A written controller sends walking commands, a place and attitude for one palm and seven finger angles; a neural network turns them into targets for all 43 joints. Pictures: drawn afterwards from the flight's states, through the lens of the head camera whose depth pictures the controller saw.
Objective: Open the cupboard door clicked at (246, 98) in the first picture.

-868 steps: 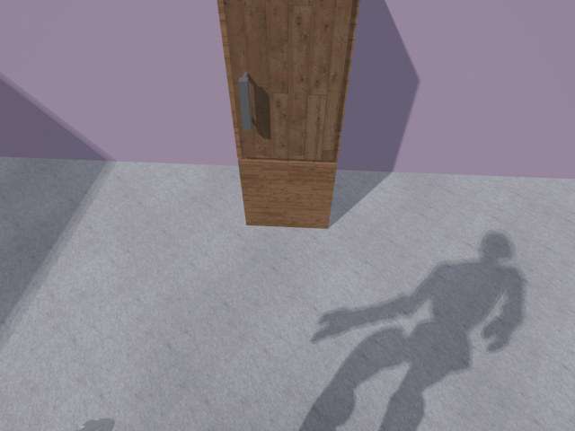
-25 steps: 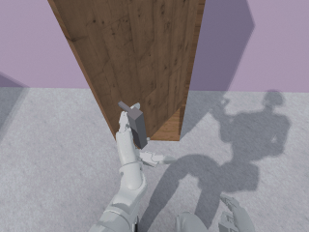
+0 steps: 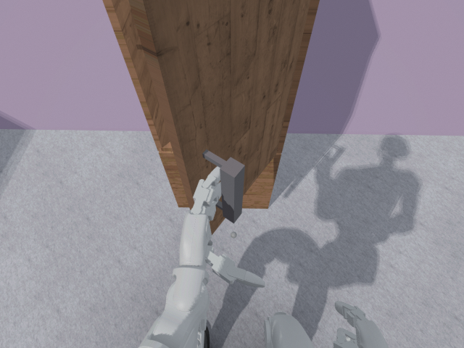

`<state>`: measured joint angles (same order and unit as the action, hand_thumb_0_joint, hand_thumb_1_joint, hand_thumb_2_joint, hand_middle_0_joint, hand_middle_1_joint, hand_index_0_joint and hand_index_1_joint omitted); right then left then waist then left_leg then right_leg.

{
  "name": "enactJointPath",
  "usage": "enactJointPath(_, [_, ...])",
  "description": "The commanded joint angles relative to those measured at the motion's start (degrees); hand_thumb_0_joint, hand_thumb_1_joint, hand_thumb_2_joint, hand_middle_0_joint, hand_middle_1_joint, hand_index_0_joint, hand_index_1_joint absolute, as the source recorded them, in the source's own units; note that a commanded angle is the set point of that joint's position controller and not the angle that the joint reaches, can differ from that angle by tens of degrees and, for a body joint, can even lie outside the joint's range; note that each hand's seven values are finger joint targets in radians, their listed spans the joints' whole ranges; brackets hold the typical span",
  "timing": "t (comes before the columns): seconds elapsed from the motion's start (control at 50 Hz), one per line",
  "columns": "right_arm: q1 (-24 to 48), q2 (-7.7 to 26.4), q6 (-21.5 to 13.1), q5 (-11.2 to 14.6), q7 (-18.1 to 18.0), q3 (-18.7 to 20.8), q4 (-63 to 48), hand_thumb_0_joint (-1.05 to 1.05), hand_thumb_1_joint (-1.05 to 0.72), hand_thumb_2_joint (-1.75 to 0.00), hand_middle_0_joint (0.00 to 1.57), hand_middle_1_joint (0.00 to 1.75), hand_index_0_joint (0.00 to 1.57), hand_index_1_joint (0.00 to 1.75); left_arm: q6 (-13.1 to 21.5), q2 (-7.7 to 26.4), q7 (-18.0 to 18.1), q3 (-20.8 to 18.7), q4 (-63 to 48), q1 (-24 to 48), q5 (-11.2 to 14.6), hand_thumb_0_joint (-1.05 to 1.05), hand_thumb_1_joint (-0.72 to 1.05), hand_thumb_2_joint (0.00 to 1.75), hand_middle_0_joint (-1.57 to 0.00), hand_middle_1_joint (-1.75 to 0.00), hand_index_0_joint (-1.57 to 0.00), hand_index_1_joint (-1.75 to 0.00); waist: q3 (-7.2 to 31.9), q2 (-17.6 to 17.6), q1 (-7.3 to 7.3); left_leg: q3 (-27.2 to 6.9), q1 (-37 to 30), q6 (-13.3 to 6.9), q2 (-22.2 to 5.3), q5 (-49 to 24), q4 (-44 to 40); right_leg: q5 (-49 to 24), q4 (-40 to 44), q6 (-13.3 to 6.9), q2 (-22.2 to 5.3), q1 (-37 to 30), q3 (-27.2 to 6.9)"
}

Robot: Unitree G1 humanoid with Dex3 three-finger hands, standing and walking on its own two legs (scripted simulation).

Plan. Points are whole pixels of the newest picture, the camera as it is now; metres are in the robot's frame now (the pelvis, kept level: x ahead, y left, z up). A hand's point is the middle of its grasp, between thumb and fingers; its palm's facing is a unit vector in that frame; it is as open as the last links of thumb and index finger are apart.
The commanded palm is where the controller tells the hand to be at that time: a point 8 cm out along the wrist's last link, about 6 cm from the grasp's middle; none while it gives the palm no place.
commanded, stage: slide the hand sideways off the handle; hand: left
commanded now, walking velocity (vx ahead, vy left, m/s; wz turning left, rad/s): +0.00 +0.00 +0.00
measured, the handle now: (222, 187) +0.38 +0.03 +0.04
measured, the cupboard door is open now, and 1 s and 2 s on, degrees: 55 55 55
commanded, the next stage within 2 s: draw the hand back to the body in 0.70 s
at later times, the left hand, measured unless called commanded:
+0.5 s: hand (209, 268) +0.24 +0.05 +0.04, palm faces -0.03 -1.00 +0.01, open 16.3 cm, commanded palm +0.22 +0.10 +0.03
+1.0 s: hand (177, 277) +0.22 +0.08 +0.07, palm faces -0.02 -1.00 -0.04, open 16.3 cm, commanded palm +0.19 +0.15 +0.08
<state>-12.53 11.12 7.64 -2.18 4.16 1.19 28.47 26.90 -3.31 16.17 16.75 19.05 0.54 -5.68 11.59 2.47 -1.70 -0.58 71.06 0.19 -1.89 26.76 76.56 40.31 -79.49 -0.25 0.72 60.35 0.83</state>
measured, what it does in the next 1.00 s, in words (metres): stands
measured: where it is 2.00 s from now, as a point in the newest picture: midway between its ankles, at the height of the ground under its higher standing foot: outside the picture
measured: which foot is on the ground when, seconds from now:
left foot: down 0.00-1.00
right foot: down 0.00-1.00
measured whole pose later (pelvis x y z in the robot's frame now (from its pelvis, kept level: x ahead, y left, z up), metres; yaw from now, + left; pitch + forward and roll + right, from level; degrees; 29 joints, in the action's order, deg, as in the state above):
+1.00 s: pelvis +0.01 -0.03 +0.00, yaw +1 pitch +19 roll +0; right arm -12.4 11.0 3.1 0.4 -1.3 1.2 24.1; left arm 24.6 7.0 -1.8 6.9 -10.3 -27.6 5.9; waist 11.2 3.5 0.9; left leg -2.7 67.0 2.5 -2.1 27.6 75.7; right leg 41.7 -79.1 -2.4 1.4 56.2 2.8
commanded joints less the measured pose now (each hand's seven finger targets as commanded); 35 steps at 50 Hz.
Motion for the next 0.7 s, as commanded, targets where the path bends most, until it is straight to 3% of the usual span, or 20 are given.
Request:
enactJointPath(0.0, [3.32, 6.60, -2.71, 0.47, -1.17, 1.86, -9.66, 0.00, -0.90, -0.90, 0.20, 0.30, 0.20, 0.30, 3.90, -2.58, -0.96, 1.35, -16.41, 7.21, 0.91, 0.00, -0.50, 0.30, -0.15, -0.30, -0.15, -0.30, 17.22, -4.31, -0.49, -2.63, -26.96, -0.89, 1.44, -4.65, -9.79, -14.96, 14.45, -2.16, 0.94, 1.55, 2.36])
enactJointPath(0.02, [3.13, 6.72, -3.06, 0.46, -1.37, 1.94, -9.79, 0.00, -0.90, -0.90, 0.20, 0.30, 0.20, 0.30, 4.16, -2.72, -1.47, 1.78, -17.76, 6.85, 1.31, 0.00, -0.50, 0.30, -0.15, -0.30, -0.15, -0.30, 18.25, -4.72, -0.90, -2.98, -27.88, -0.93, 1.13, -5.03, -9.57, -15.00, 14.09, -2.02, 0.97, 2.20, 2.35])
enactJointPath(0.1, [4.35, 6.33, -3.91, 0.72, -1.67, 1.58, -10.34, 0.00, -0.90, -0.90, 0.20, 0.30, 0.20, 0.30, 4.54, -1.71, -3.40, 1.64, -18.55, 0.27, 2.34, 0.00, -0.50, 0.30, -0.15, -0.30, -0.15, -0.30, 16.40, -5.08, -0.13, -2.32, -26.02, -0.99, 1.53, -4.64, -9.50, -14.92, 14.93, -1.96, 0.84, 0.99, 2.04])
enactJointPath(0.14, [4.21, 6.42, -4.02, 0.74, -1.80, 1.51, -10.53, 0.00, -0.90, -0.90, 0.20, 0.30, 0.20, 0.30, 4.76, -1.12, -3.91, 1.79, -19.37, 0.14, 1.62, 0.00, -0.50, 0.30, -0.15, -0.30, -0.15, -0.30, 15.82, -3.92, -0.33, -2.83, -26.56, -0.91, 1.40, -4.60, -9.44, -14.77, 14.03, -2.00, 0.74, 2.37, 2.27])
enactJointPath(0.2, [4.49, 6.09, -4.32, 0.78, -1.98, 1.34, -11.13, 0.00, -0.90, -0.90, 0.20, 0.30, 0.20, 0.30, 4.56, -0.12, -4.91, 1.61, -19.81, -2.36, 1.71, 0.00, -0.50, 0.30, -0.15, -0.30, -0.15, -0.30, 14.74, -5.50, -0.47, -2.12, -24.32, -1.23, 1.78, -3.92, -8.77, -14.72, 14.91, -1.87, 0.62, 1.05, 1.68])
enactJointPath(0.24, [4.76, 6.11, -4.49, 0.81, -2.24, 1.42, -11.63, 0.00, -0.90, -0.90, 0.20, 0.30, 0.20, 0.30, 5.00, 0.64, -5.80, 1.11, -21.10, -4.43, 1.87, 0.00, -0.50, 0.30, -0.15, -0.30, -0.15, -0.30, 15.25, -4.39, 0.10, -2.00, -24.81, -1.16, 1.80, -4.46, -8.47, -15.03, 14.45, -1.87, 0.55, 1.45, 1.50])
enactJointPath(0.32, [4.20, 5.63, -4.81, 0.92, -2.65, 1.21, -12.27, 0.00, -0.90, -0.90, 0.20, 0.30, 0.20, 0.30, 5.30, 2.88, -7.48, -0.88, -24.19, -8.92, 3.58, 0.00, -0.50, 0.30, -0.15, -0.30, -0.15, -0.30, 15.16, -5.43, 0.58, -1.30, -23.33, -1.44, 2.03, -5.96, -7.65, -17.17, 14.88, -1.72, 0.63, -0.89, 0.58])
enactJointPath(0.38, [4.86, 5.36, -5.28, 0.93, -2.98, 1.24, -12.75, 0.00, -0.90, -0.90, 0.20, 0.30, 0.20, 0.30, 5.96, 4.00, -8.78, -1.65, -26.66, -12.58, 4.32, 0.00, -0.50, 0.30, -0.15, -0.30, -0.15, -0.30, 15.43, -4.04, 0.88, -0.79, -22.50, -1.49, 2.27, -6.77, -6.59, -18.99, 14.66, -1.56, 0.49, -1.53, 0.01])
enactJointPath(0.42, [4.32, 5.46, -5.61, 0.95, -3.19, 1.20, -12.85, 0.00, -0.90, -0.90, 0.20, 0.30, 0.20, 0.30, 6.28, 4.75, -9.76, -2.10, -27.85, -13.61, 4.98, 0.00, -0.50, 0.30, -0.15, -0.30, -0.15, -0.30, 14.58, -4.97, 0.21, -0.93, -21.81, -1.63, 2.08, -6.94, -6.16, -19.56, 14.35, -1.37, 0.52, -1.21, -0.06])
enactJointPath(0.56, [3.94, 5.46, -7.14, 1.10, -3.86, 1.40, -13.22, 0.00, -0.90, -0.90, 0.20, 0.30, 0.20, 0.30, 7.02, 7.27, -13.91, -4.53, -30.82, -20.17, 7.64, 0.00, -0.50, 0.30, -0.15, -0.30, -0.15, -0.30, 14.81, -5.34, 0.33, -0.71, -18.83, -1.74, 2.23, -7.43, -4.13, -23.39, 14.01, -0.58, -0.02, -2.98, -1.47])
enactJointPath(0.64, [3.94, 5.34, -7.82, 1.19, -4.37, 1.70, -13.27, 0.00, -0.90, -0.90, 0.20, 0.30, 0.20, 0.30, 7.20, 9.55, -15.69, -7.75, -32.36, -25.16, 8.96, 0.00, -0.50, 0.30, -0.15, -0.30, -0.15, -0.30, 15.72, -5.71, 1.38, -0.66, -17.80, -1.62, 2.14, -8.79, -3.21, -26.59, 13.27, -0.21, -0.26, -4.52, -2.26])
enactJointPath(0.68, [3.91, 5.31, -8.26, 1.27, -4.52, 1.64, -13.25, 0.00, -0.90, -0.90, 0.20, 0.30, 0.20, 0.30, 7.49, 8.67, -16.54, -6.43, -33.46, -24.14, 9.32, 0.00, -0.50, 0.30, -0.15, -0.30, -0.15, -0.30, 15.04, -5.90, 0.39, -0.65, -16.75, -1.78, 2.15, -8.39, -2.46, -27.22, 13.20, 0.12, -0.51, -4.00, -2.66])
